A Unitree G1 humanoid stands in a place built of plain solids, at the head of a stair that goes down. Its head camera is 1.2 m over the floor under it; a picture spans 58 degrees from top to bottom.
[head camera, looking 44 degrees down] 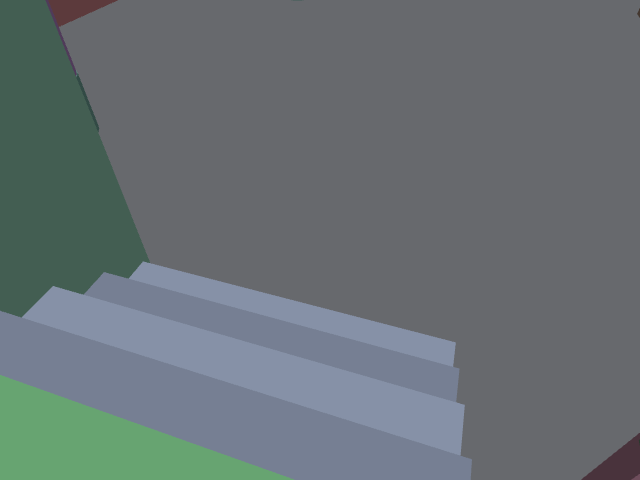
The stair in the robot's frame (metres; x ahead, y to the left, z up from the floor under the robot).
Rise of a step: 0.19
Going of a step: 0.27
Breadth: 1.91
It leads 18 degrees to the right of straight ahead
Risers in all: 5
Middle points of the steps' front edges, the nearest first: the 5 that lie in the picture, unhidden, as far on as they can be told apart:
0.52 0.53 0.00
0.78 0.44 -0.19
1.04 0.36 -0.38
1.29 0.28 -0.57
1.55 0.19 -0.76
